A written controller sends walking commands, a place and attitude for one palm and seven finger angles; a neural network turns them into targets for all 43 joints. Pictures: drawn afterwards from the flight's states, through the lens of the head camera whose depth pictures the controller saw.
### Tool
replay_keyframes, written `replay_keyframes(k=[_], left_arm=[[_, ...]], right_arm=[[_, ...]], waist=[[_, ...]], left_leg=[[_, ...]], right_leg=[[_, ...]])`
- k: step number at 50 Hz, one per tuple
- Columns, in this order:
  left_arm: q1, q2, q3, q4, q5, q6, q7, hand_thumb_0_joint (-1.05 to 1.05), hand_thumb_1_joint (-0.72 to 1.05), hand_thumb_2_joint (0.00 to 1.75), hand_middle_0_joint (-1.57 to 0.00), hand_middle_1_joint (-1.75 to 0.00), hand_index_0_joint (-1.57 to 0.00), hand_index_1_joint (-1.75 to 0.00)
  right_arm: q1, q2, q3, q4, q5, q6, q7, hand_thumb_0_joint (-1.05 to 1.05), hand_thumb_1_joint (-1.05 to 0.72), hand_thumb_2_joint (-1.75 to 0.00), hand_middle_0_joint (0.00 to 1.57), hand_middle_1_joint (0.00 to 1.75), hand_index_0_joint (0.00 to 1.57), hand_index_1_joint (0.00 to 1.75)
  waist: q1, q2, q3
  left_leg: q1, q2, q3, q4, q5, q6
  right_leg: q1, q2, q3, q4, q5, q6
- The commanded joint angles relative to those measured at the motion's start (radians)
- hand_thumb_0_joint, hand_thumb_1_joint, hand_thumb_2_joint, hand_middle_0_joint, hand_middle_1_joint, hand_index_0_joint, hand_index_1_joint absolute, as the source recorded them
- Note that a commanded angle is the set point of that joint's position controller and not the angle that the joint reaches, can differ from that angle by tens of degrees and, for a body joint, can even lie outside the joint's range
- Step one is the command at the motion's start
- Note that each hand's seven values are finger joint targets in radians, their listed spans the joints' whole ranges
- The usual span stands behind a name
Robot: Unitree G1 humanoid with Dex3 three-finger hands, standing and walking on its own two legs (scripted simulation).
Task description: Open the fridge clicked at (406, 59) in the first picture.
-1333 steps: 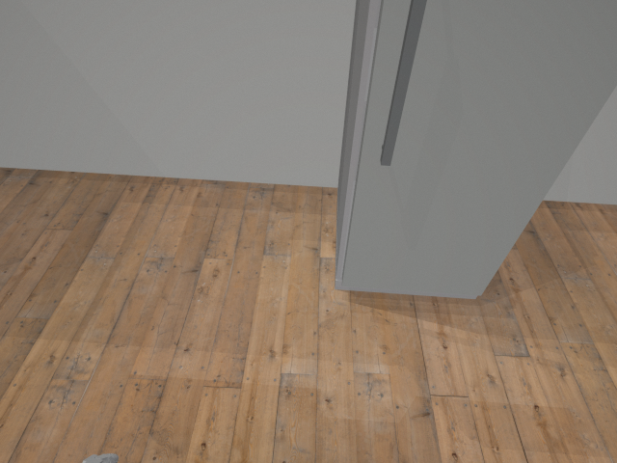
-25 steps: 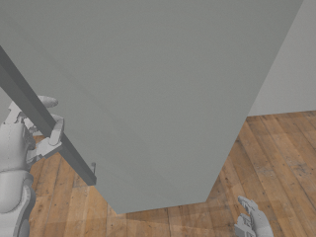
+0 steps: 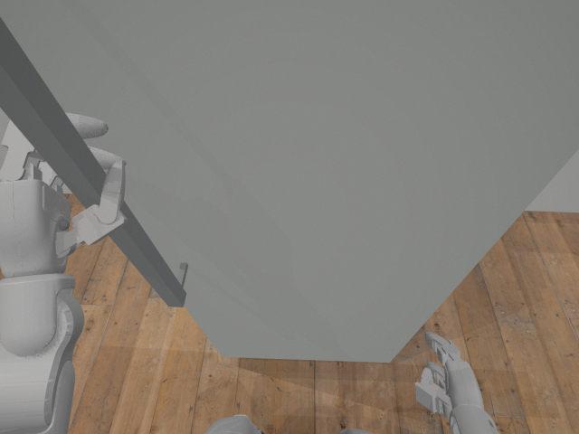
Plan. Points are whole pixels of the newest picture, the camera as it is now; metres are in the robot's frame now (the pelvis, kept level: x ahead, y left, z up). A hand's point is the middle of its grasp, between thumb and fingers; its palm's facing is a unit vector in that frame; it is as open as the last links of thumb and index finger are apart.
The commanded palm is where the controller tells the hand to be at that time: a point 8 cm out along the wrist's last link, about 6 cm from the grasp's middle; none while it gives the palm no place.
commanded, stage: walk backward, drawing the door open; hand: left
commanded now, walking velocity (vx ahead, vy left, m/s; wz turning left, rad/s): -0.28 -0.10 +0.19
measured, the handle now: (114, 187) +0.33 +0.19 +0.20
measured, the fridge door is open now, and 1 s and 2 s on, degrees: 2 36 73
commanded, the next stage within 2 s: stop walking and hold the door back in 1.76 s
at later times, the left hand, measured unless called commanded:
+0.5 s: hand (98, 275) +0.22 +0.16 +0.22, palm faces +0.37 -0.91 -0.21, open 6.6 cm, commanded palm +0.17 +0.20 +0.22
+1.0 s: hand out of the picture +0.04 +0.06 +0.22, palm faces +0.39 -0.90 -0.17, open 7.3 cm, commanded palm -0.01 +0.10 +0.23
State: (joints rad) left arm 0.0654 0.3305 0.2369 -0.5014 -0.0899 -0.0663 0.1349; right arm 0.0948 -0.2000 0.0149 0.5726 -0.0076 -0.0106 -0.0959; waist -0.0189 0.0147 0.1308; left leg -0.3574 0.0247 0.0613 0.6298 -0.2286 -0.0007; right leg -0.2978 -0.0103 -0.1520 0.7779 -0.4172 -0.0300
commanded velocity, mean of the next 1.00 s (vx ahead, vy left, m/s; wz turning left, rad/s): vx -0.17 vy -0.21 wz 0.41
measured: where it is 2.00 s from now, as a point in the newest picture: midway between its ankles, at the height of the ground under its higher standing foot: outside the picture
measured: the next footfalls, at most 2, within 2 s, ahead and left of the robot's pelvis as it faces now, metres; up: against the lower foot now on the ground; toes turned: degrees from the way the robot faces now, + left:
right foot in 0.22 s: +0.06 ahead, -0.14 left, +0.00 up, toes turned +6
left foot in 0.52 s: -0.10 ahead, +0.07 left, +0.00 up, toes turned +9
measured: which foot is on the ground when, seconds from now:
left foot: down 0.00-0.24, up 0.26-0.50, down 0.52-0.80, up 0.82-0.98, down 1.00-1.00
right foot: up 0.00-0.20, down 0.22-0.56, up 0.58-0.74, down 0.76-1.00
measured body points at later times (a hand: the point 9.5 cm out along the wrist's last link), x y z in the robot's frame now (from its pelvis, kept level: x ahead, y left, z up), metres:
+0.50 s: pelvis -0.08 -0.06 +0.01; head -0.03 -0.06 +0.46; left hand +0.19 +0.21 +0.23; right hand +0.12 -0.29 -0.08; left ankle -0.13 +0.07 -0.71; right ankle +0.02 -0.14 -0.72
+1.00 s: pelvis -0.21 -0.15 +0.00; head -0.16 -0.14 +0.45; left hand +0.01 +0.11 +0.23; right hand +0.03 -0.30 -0.10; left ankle -0.25 -0.04 -0.72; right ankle -0.11 -0.19 -0.72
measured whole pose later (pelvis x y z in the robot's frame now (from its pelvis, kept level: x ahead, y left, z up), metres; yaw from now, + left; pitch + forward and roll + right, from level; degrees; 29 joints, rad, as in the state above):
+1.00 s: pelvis -0.21 -0.15 +0.00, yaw +24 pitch +0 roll +0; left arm -0.08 0.22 0.02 -0.47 -0.02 0.01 0.08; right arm 0.18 -0.18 0.00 0.60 -0.02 -0.06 -0.08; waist -0.07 0.02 0.08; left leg -0.31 0.03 0.06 0.63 -0.37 0.01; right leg -0.40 -0.02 -0.18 0.60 -0.21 -0.07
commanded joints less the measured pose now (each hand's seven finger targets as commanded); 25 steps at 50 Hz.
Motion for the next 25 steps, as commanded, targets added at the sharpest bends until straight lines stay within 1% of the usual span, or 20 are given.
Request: replay_keyframes(k=[1, 2, 3, 5, 8, 9, 10, 11, 12, 13, 14, 15, 16, 17, 18, 19, 21, 22, 24, 25], left_arm=[[-0.300, 0.169, 0.122, -0.328, 0.042, -0.156, 0.015, 0.00, 0.90, 0.90, -0.45, -1.40, -0.45, -1.40], [-0.334, 0.188, 0.141, -0.329, 0.040, -0.155, 0.022, 0.00, 0.90, 0.90, -0.45, -1.40, -0.45, -1.40], [-0.337, 0.175, 0.121, -0.304, 0.040, -0.148, 0.020, 0.00, 0.90, 0.90, -0.45, -1.40, -0.45, -1.40], [-0.366, 0.151, 0.087, -0.263, 0.032, -0.135, 0.009, 0.00, 0.90, 0.90, -0.45, -1.40, -0.45, -1.40], [-0.414, 0.174, 0.099, -0.211, 0.018, -0.124, -0.001, 0.00, 0.90, 0.90, -0.45, -1.40, -0.45, -1.40], [-0.433, 0.186, 0.110, -0.196, 0.015, -0.126, -0.004, 0.00, 0.90, 0.90, -0.45, -1.40, -0.45, -1.40], [-0.447, 0.205, 0.130, -0.174, 0.016, -0.127, -0.008, 0.00, 0.90, 0.90, -0.45, -1.40, -0.45, -1.40], [-0.459, 0.235, 0.152, -0.150, 0.019, -0.128, -0.008, 0.00, 0.90, 0.90, -0.45, -1.40, -0.45, -1.40], [-0.443, 0.285, 0.184, -0.124, 0.016, -0.124, -0.009, 0.00, 0.90, 0.90, -0.45, -1.40, -0.45, -1.40], [-0.410, 0.302, 0.221, -0.131, 0.008, -0.112, -0.005, 0.00, 0.90, 0.90, -0.45, -1.40, -0.45, -1.40], [-0.401, 0.275, 0.209, -0.129, 0.012, -0.108, -0.005, 0.00, 0.90, 0.90, -0.45, -1.40, -0.45, -1.40], [-0.412, 0.251, 0.199, -0.128, 0.022, -0.114, 0.001, 0.00, 0.90, 0.90, -0.45, -1.40, -0.45, -1.40], [-0.400, 0.247, 0.213, -0.118, 0.025, -0.124, 0.011, 0.00, 0.90, 0.90, -0.45, -1.40, -0.45, -1.40], [-0.394, 0.260, 0.224, -0.119, 0.028, -0.128, 0.019, 0.00, 0.90, 0.90, -0.45, -1.40, -0.45, -1.40], [-0.370, 0.255, 0.234, -0.118, 0.030, -0.138, 0.026, 0.00, 0.90, 0.90, -0.45, -1.40, -0.45, -1.40], [-0.371, 0.256, 0.235, -0.121, 0.031, -0.143, 0.030, 0.00, 0.90, 0.90, -0.45, -1.40, -0.45, -1.40], [-0.379, 0.237, 0.216, -0.121, 0.033, -0.149, 0.034, 0.00, 0.90, 0.90, -0.45, -1.40, -0.45, -1.40], [-0.380, 0.223, 0.192, -0.119, 0.032, -0.149, 0.036, 0.00, 0.90, 0.90, -0.45, -1.40, -0.45, -1.40], [-0.404, 0.196, 0.154, -0.135, 0.028, -0.160, 0.033, 0.00, 0.90, 0.90, -0.45, -1.40, -0.45, -1.40], [-0.427, 0.187, 0.131, -0.144, 0.023, -0.165, 0.030, 0.00, 0.90, 0.90, -0.45, -1.40, -0.45, -1.40]], right_arm=[[-0.044, -0.076, -0.043, -0.109, -0.014, -0.083, 0.042, 0.00, -0.90, -0.90, 0.20, 0.30, 0.20, 0.30], [-0.033, -0.079, -0.053, -0.099, -0.007, -0.091, 0.045, 0.00, -0.90, -0.90, 0.20, 0.30, 0.20, 0.30], [-0.031, -0.080, -0.057, -0.090, -0.003, -0.102, 0.050, 0.00, -0.90, -0.90, 0.20, 0.30, 0.20, 0.30], [-0.013, -0.084, -0.060, -0.092, 0.000, -0.112, 0.054, 0.00, -0.90, -0.90, 0.20, 0.30, 0.20, 0.30], [-0.010, -0.091, -0.050, -0.103, 0.004, -0.117, 0.046, 0.00, -0.90, -0.90, 0.20, 0.30, 0.20, 0.30], [-0.022, -0.092, -0.044, -0.111, 0.006, -0.118, 0.045, 0.00, -0.90, -0.90, 0.20, 0.30, 0.20, 0.30], [-0.031, -0.093, -0.042, -0.115, 0.010, -0.115, 0.043, 0.00, -0.90, -0.90, 0.20, 0.30, 0.20, 0.30], [-0.034, -0.081, -0.038, -0.122, 0.016, -0.107, 0.040, 0.00, -0.90, -0.90, 0.20, 0.30, 0.20, 0.30], [-0.042, -0.070, -0.040, -0.134, 0.020, -0.106, 0.030, 0.00, -0.90, -0.90, 0.20, 0.30, 0.20, 0.30], [-0.051, -0.076, -0.057, -0.128, 0.027, -0.108, 0.028, 0.00, -0.90, -0.90, 0.20, 0.30, 0.20, 0.30], [-0.067, -0.058, -0.044, -0.124, 0.017, -0.108, 0.025, 0.00, -0.90, -0.90, 0.20, 0.30, 0.20, 0.30], [-0.072, -0.046, -0.025, -0.113, 0.006, -0.110, 0.024, 0.00, -0.90, -0.90, 0.20, 0.30, 0.20, 0.30], [-0.066, -0.042, -0.013, -0.109, 0.002, -0.108, 0.021, 0.00, -0.90, -0.90, 0.20, 0.30, 0.20, 0.30], [-0.074, -0.049, -0.012, -0.103, 0.003, -0.105, 0.016, 0.00, -0.90, -0.90, 0.20, 0.30, 0.20, 0.30], [-0.059, -0.046, -0.007, -0.112, 0.001, -0.101, 0.009, 0.00, -0.90, -0.90, 0.20, 0.30, 0.20, 0.30], [-0.055, -0.052, -0.008, -0.113, -0.005, -0.097, 0.003, 0.00, -0.90, -0.90, 0.20, 0.30, 0.20, 0.30], [-0.033, -0.065, -0.017, -0.109, -0.009, -0.091, -0.001, 0.00, -0.90, -0.90, 0.20, 0.30, 0.20, 0.30], [-0.027, -0.074, -0.023, -0.103, -0.006, -0.086, -0.004, 0.00, -0.90, -0.90, 0.20, 0.30, 0.20, 0.30], [0.005, -0.087, -0.032, -0.111, -0.006, -0.081, -0.003, 0.00, -0.90, -0.90, 0.20, 0.30, 0.20, 0.30], [0.011, -0.101, -0.043, -0.113, -0.007, -0.076, -0.003, 0.00, -0.90, -0.90, 0.20, 0.30, 0.20, 0.30]], waist=[[0.021, 0.273, -0.418], [0.023, 0.251, -0.432], [0.017, 0.235, -0.444], [0.005, 0.249, -0.462], [0.005, 0.239, -0.461], [0.013, 0.224, -0.447], [0.018, 0.172, -0.436], [0.010, 0.034, -0.432], [0.014, -0.121, -0.439], [0.046, -0.222, -0.422], [0.058, -0.196, -0.403], [0.043, -0.128, -0.403], [0.039, -0.093, -0.425], [0.041, -0.074, -0.431], [0.042, -0.106, -0.462], [0.045, -0.127, -0.478], [0.042, -0.146, -0.506], [0.032, -0.130, -0.503], [0.016, -0.090, -0.536], [0.007, -0.051, -0.539]], left_leg=[[0.453, 0.342, -0.445, -0.174, 1.108, 0.211], [0.481, 0.313, -0.422, -0.146, 1.094, 0.198], [0.500, 0.294, -0.363, -0.121, 1.051, 0.178], [0.468, 0.252, -0.293, -0.128, 0.923, 0.139], [0.372, 0.228, -0.253, -0.133, 0.790, 0.110], [0.305, 0.214, -0.234, -0.124, 0.707, 0.092], [0.238, 0.177, -0.196, -0.094, 0.594, 0.061], [0.159, 0.096, -0.106, -0.007, 0.409, 0.008], [0.057, -0.013, -0.034, 0.137, 0.006, -0.044], [-0.006, -0.060, -0.104, 0.344, -0.271, -0.040], [-0.053, -0.041, -0.159, 0.481, -0.320, -0.030], [-0.108, -0.020, -0.176, 0.494, -0.317, -0.031], [-0.107, -0.014, -0.154, 0.446, -0.311, -0.035], [-0.090, -0.008, -0.142, 0.349, -0.307, -0.032], [-0.079, -0.019, -0.111, 0.283, -0.295, -0.030], [-0.060, -0.034, -0.091, 0.229, -0.283, -0.029], [-0.027, -0.049, -0.071, 0.118, -0.258, -0.026], [-0.001, -0.043, -0.072, 0.035, -0.228, -0.023], [0.112, -0.022, -0.057, -0.157, -0.049, -0.016], [0.198, 0.031, -0.093, -0.233, 0.118, 0.005]], right_leg=[[-0.161, 0.030, 0.204, 0.212, -0.212, 0.038], [-0.153, 0.034, 0.202, 0.136, -0.174, 0.037], [-0.144, 0.030, 0.202, 0.065, -0.099, 0.037], [-0.068, 0.046, 0.174, -0.050, -0.010, 0.047], [0.069, 0.057, 0.146, -0.218, 0.114, 0.057], [0.131, 0.052, 0.142, -0.291, 0.189, 0.062], [0.184, 0.034, 0.145, -0.367, 0.324, 0.064], [0.214, -0.050, 0.200, -0.422, 0.593, 0.048], [0.202, -0.199, 0.314, -0.416, 0.701, -0.029], [0.137, -0.311, 0.427, -0.428, 0.753, -0.119], [0.110, -0.360, 0.446, -0.408, 0.749, -0.161], [0.170, -0.362, 0.421, -0.358, 0.825, -0.182], [0.224, -0.339, 0.361, -0.325, 0.888, -0.173], [0.251, -0.327, 0.345, -0.302, 0.933, -0.160], [0.294, -0.311, 0.314, -0.295, 0.936, -0.145], [0.299, -0.300, 0.327, -0.304, 0.922, -0.137], [0.320, -0.293, 0.344, -0.324, 0.883, -0.124], [0.329, -0.291, 0.335, -0.319, 0.879, -0.118], [0.321, -0.241, 0.280, -0.268, 0.824, -0.075], [0.263, -0.185, 0.228, -0.240, 0.753, -0.032]])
